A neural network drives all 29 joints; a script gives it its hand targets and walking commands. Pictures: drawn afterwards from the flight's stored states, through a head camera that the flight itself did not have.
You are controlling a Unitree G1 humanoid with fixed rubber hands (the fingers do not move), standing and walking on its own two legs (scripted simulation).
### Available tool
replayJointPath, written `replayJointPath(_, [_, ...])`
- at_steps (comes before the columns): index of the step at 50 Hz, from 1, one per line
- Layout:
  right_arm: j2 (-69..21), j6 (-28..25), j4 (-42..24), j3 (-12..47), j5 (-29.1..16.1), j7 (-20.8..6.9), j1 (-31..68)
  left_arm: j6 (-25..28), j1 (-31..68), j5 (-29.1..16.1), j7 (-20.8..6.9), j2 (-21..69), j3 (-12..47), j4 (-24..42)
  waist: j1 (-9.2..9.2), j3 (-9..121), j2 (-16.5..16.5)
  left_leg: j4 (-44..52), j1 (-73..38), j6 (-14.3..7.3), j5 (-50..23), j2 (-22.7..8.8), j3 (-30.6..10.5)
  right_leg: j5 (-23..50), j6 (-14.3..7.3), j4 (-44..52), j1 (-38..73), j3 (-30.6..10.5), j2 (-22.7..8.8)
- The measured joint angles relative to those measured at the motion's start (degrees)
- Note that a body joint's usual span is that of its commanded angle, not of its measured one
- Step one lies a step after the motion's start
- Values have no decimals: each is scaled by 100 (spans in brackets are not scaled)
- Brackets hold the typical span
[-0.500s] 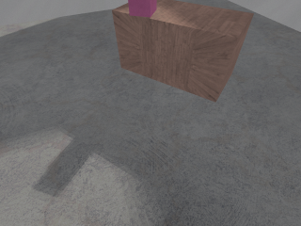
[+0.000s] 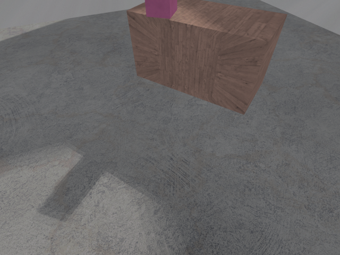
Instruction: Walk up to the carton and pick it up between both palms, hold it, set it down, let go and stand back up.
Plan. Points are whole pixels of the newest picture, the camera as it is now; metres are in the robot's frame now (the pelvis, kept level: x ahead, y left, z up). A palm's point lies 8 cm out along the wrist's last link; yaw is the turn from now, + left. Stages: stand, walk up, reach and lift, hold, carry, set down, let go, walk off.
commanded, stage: stand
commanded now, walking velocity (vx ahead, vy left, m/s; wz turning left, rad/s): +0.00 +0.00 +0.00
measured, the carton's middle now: out of the picture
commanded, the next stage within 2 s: walk up in 0.14 s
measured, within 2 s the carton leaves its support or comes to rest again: neither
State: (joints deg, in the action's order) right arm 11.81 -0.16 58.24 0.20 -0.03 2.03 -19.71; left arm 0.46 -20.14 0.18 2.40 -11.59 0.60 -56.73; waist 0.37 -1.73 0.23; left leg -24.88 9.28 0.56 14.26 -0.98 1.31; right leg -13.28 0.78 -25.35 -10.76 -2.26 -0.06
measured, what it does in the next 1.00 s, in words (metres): walks ahead, turning right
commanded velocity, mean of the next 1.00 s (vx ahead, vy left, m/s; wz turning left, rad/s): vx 0.00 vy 0.00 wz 0.00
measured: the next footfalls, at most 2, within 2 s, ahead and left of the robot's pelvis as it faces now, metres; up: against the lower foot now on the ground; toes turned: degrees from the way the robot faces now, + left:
left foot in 1.02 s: +0.50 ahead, +0.09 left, +0.00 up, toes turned -11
right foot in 1.48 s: +0.60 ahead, -0.16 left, +0.00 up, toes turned -30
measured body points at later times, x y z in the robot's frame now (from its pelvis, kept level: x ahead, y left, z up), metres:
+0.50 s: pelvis +0.02 -0.01 -0.01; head +0.01 -0.03 +0.44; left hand +0.06 +0.24 -0.14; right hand +0.00 -0.28 -0.15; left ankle -0.01 +0.13 -0.74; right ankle +0.03 -0.14 -0.71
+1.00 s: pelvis +0.25 +0.00 -0.03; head +0.27 -0.01 +0.42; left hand +0.22 +0.26 -0.16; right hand +0.38 -0.27 -0.12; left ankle +0.46 +0.09 -0.73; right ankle +0.05 -0.16 -0.74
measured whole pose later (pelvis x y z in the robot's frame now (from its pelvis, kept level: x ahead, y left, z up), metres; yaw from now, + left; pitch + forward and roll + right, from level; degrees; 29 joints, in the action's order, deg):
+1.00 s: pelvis +0.25 +0.00 -0.03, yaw -15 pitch -2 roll -1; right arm 14.2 -1.4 39.8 -2.4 2.5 -4.7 -6.8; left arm 4.6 -33.9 3.9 0.9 -11.2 -2.4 -51.4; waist -4.2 -3.9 -1.7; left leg -36.4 31.4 -1.6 6.3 -6.0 2.3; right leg -27.7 1.2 -24.3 5.1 -4.1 -5.0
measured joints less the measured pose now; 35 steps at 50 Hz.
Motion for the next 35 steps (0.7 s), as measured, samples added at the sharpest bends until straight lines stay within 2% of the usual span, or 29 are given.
replayJointPath(16, [-31, 0, 16, 15, 5, 9, 31, 10, 18, 8, 1, 50, 0, -57, -8, -5, -18, 25, -39, 19, -14, -18, -21, 18, -13, 37, 48, 21, 11])
replayJointPath(19, [50, -11, -207, -226, 269, -141, 21, 17, -195, 123, -80, 81, -156, 63, 4, 114, -22, -431, 151, -158, 902, -25, 128, -932, -155, -564, -298, -138, 28])
replayJointPath(23, [211, -167, -396, -413, 394, -200, 127, -92, -255, 188, -199, 40, -354, 231, 182, 165, -106, -395, 41, -230, 648, -212, 528, -1400, -146, -2139, -1183, 260, -133])
replayJointPath(26, [394, -145, -259, -472, 425, -226, 140, -4, -200, 146, -315, -23, -525, 473, 214, 206, -244, -422, -166, -221, 837, -423, 767, -1409, -219, -2240, -1352, 455, -360])
replayJointPath(28, [522, -66, -161, -500, 422, -261, 140, 136, -276, 106, -358, -67, -628, 663, 174, 262, -361, -871, -160, -289, 1431, -603, 830, -1151, -267, -1776, -1091, 653, -428])
replayJointPath(29, [533, -19, -140, -482, 417, -285, 127, 229, -375, 107, -345, -160, -675, 800, 123, 308, -317, -1425, 6, -374, 1891, -659, 832, -1211, -303, -1505, -903, 647, -403])
replayJointPath(30, [547, 46, -126, -440, 395, -320, 159, 296, -438, 148, -287, -231, -690, 871, 19, 323, -306, -2275, 337, -368, 2105, -681, 677, -1000, -286, -1568, -954, 602, -315])
replayJointPath(31, [583, 128, -154, -397, 356, -362, 221, 298, -479, 206, -213, -228, -667, 845, -59, 288, -379, -3094, 666, -318, 2052, -640, 392, -907, -250, -1787, -993, 595, -200])
replayJointPath(33, [662, 224, -327, -335, 302, -441, 376, 236, -597, 273, -87, -116, -553, 635, -96, 228, -571, -4221, 1262, -188, 1562, -529, 25, -1004, -240, -1824, -789, 599, -12])
replayJointPath(35, [692, 209, -559, -289, 292, -499, 550, 231, -756, 314, -40, -7, -417, 475, -99, 170, -664, -4537, 1781, -56, 929, -517, -15, -920, -228, -1468, -445, 553, 59])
